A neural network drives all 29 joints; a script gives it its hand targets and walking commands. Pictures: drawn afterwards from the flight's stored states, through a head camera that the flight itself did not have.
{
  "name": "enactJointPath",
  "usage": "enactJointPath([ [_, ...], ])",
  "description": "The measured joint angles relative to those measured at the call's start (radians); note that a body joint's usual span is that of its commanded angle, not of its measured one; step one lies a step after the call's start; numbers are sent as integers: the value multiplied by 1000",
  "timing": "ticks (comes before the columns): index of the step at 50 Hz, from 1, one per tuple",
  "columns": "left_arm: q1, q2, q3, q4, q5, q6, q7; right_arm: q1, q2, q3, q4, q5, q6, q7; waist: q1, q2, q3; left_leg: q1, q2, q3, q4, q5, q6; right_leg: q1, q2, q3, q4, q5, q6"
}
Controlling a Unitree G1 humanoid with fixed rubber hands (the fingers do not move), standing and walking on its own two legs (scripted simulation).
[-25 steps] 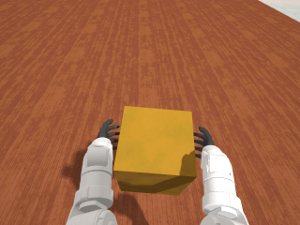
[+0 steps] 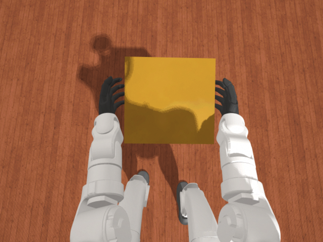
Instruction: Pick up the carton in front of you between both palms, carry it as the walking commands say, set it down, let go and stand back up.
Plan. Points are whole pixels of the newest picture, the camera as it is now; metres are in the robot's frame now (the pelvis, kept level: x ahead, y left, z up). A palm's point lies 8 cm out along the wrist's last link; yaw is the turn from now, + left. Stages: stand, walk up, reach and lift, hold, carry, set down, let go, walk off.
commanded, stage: set down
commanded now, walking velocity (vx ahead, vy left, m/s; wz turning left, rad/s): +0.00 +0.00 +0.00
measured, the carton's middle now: (167, 103) +0.44 +0.03 -0.17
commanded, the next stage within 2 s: none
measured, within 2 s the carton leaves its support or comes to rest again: rests again in 1.70 s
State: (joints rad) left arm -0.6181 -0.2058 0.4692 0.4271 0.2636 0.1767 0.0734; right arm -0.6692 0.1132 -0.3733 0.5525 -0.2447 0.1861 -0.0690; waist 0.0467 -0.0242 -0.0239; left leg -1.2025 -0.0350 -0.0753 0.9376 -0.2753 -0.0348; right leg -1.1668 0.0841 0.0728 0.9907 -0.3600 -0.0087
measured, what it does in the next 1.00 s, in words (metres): lowers itself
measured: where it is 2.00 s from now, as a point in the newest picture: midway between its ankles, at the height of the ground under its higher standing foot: (161, 204)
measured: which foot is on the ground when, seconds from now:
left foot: down 0.00-1.00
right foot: down 0.00-1.00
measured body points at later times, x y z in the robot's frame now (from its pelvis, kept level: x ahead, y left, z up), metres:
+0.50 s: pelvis -0.02 +0.00 -0.13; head +0.26 +0.01 +0.23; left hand +0.44 +0.18 -0.22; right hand +0.49 -0.12 -0.22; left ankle +0.07 +0.13 -0.66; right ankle +0.04 -0.11 -0.66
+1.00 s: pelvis -0.05 +0.00 -0.23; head +0.31 -0.01 +0.04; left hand +0.46 +0.18 -0.37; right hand +0.54 -0.11 -0.38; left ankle +0.07 +0.13 -0.66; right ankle +0.04 -0.11 -0.66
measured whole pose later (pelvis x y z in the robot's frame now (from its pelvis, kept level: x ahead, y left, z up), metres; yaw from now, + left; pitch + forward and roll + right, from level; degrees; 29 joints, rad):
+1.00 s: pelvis -0.05 +0.00 -0.23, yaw +1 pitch +47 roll +3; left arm -1.21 -0.11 0.63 0.55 0.21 0.30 0.17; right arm -1.45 -0.24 -0.24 0.98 -0.19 0.30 -0.04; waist 0.10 -0.02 0.08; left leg -2.17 -0.10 -0.06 1.82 -0.48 -0.09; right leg -2.14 0.15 0.07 1.90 -0.58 0.02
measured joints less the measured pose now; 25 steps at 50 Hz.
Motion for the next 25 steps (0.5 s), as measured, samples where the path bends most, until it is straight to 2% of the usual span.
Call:
enactJointPath([
  [11,-142,4,93,12,52,100,-44,-172,-42,-65,63,-55,99,53,11,-5,-112,-304,-13,-9,230,-68,-12,-303,17,-8,231,-70,0],
  [16,-196,15,102,29,54,113,-27,-246,-78,-62,115,-56,106,58,12,-7,-130,-429,-21,-13,329,-93,-16,-426,23,-13,329,-97,4],
  [25,-292,33,103,51,18,118,35,-376,-151,-20,197,-23,105,42,13,-1,-129,-638,-39,-10,512,-138,-21,-632,32,-13,513,-146,16],
])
